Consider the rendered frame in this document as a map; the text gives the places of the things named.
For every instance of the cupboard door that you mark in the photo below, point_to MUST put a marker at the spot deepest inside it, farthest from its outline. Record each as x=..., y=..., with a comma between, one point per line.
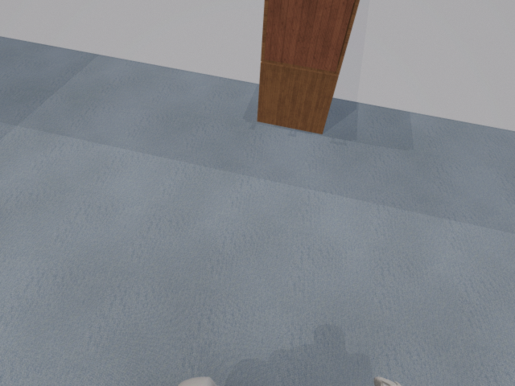
x=307, y=33

